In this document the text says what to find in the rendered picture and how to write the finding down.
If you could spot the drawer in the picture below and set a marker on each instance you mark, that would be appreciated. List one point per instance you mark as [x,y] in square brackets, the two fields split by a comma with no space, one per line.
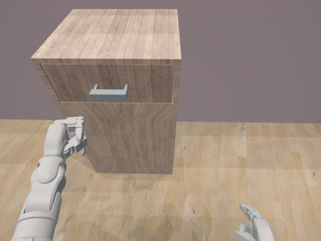
[146,82]

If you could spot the handle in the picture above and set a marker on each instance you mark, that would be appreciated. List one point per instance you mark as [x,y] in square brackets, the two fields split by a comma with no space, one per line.
[108,94]

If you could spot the robot left forearm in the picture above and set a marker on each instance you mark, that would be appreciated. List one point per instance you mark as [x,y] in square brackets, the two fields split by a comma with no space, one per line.
[41,208]

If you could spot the robot left hand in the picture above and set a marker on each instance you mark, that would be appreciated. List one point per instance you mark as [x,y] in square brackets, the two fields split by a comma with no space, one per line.
[57,137]

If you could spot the robot right hand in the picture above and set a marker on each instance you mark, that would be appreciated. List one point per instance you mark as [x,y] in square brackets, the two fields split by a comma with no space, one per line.
[260,231]

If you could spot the cabinet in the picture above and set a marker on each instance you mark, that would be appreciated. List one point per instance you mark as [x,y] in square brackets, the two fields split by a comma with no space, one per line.
[122,137]

